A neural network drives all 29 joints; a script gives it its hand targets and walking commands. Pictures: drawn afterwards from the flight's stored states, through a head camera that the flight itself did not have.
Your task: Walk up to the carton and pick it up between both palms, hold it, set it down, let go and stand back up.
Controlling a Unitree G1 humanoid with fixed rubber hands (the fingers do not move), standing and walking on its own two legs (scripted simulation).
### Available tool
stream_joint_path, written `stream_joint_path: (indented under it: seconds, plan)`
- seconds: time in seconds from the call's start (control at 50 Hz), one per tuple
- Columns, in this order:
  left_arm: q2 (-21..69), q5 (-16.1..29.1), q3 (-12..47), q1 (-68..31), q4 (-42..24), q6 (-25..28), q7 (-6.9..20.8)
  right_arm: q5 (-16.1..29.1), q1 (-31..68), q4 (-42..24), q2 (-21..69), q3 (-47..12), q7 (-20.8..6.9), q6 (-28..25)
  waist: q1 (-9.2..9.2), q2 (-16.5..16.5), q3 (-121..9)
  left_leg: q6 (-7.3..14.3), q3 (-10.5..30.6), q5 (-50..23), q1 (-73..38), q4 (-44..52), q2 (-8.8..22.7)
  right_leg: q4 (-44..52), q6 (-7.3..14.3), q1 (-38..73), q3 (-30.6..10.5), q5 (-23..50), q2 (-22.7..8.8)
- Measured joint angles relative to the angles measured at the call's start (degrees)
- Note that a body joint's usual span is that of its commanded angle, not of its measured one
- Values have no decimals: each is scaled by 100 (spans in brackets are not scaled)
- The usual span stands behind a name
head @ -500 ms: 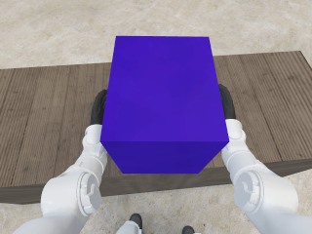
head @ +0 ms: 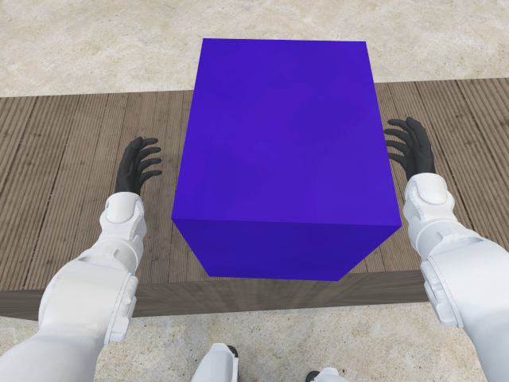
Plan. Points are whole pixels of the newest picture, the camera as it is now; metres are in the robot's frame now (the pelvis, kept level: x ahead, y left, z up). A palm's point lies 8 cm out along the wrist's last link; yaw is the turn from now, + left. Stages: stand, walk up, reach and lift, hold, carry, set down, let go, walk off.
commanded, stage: set down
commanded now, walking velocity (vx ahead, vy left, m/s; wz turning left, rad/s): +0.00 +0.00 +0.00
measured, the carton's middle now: (277, 173) +0.45 +0.02 -0.01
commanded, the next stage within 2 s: none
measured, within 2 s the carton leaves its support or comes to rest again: neither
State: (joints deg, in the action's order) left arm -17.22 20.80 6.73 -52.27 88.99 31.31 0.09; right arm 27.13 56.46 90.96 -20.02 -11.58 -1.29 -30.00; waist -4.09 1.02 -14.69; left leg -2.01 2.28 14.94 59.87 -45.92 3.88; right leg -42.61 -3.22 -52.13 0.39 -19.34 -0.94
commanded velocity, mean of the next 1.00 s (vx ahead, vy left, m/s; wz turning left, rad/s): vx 0.00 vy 0.00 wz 0.00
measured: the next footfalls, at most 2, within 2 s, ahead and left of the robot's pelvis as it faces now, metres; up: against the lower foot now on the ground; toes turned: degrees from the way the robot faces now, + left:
none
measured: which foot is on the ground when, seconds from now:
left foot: down 0.00-1.00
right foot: down 0.00-1.00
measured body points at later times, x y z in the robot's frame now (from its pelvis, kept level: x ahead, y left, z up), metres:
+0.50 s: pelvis -0.01 +0.00 +0.01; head +0.08 +0.00 +0.45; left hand +0.38 +0.25 +0.02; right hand +0.41 -0.21 +0.02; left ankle +0.04 +0.13 -0.69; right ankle -0.01 -0.16 -0.69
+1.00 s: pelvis +0.01 -0.02 +0.03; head +0.05 -0.01 +0.48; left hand +0.30 +0.25 +0.02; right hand +0.34 -0.21 +0.02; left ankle +0.04 +0.13 -0.69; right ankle -0.01 -0.16 -0.69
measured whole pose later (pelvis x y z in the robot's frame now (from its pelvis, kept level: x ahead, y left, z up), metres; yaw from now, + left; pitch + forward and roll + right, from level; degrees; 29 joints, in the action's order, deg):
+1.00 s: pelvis +0.01 -0.02 +0.03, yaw +2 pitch +11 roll -2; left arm -15.2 12.2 -1.9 -14.0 54.9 31.4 2.5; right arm 22.4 20.0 65.3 -14.1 -9.1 0.0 -38.0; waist -1.4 1.3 -7.0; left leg -2.8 2.1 12.9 32.9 -34.5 3.7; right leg -32.0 -2.4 -25.6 1.0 -17.5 -1.3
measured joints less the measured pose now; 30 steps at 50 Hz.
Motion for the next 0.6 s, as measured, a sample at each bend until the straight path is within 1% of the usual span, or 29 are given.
stream_joint_path:
  seconds: [0.06, 0.1, 0.14, 0.24, 0.36, 0.44, 0.5, 0.6]
  plan:
    - [61, 27, 14, 122, -282, 10, -47, 110, -8, -192, -102, -52, -124, 25, -41, 19, -73, 8, 0, -28, 219, -67, 19, -91, 0, -238, -12, 24, 21]
    - [97, 37, -36, 101, -322, -13, -36, 110, 25, -321, -118, -84, -160, 84, -45, 21, -86, 26, -16, -56, 313, -83, 16, -160, -8, -363, -31, 34, 18]
    - [119, 6, -147, 102, -440, -41, -16, 106, 33, -455, -102, -118, -162, 120, -36, 15, -46, 33, -39, -92, 331, -72, 4, -214, -16, -419, -55, 40, 4]
    - [110, -227, -404, 190, -591, -107, 85, 88, -154, -532, 41, -203, -86, 158, -8, -17, 13, 41, -90, -141, 243, -23, -15, -273, -23, -396, -104, 45, -18]
    - [80, -347, -534, 649, -925, -67, 96, -27, -806, -924, 225, 9, 8, 26, 57, 73, -98, 46, -72, -123, 9, 18, -32, -178, -31, -125, -79, 45, -35]
    - [86, -380, -530, 865, -986, -128, 91, -90, -1039, -901, 227, 54, 15, -5, 105, 111, 56, 58, -87, -119, -421, 123, -60, -52, -37, 317, -82, 51, -66]
    - [103, -325, -383, 996, -959, -148, 95, -41, -1226, -954, 158, -1, -13, 44, 126, 44, 200, 68, -122, -139, -757, 245, -81, 39, -35, 627, -106, 62, -92]
    - [128, -271, -303, 1314, -1064, -76, 63, 127, -1534, -1274, 102, -149, -83, 10, 152, -128, 367, 60, -145, -132, -1084, 327, -88, 67, -20, 922, -121, 31, -103]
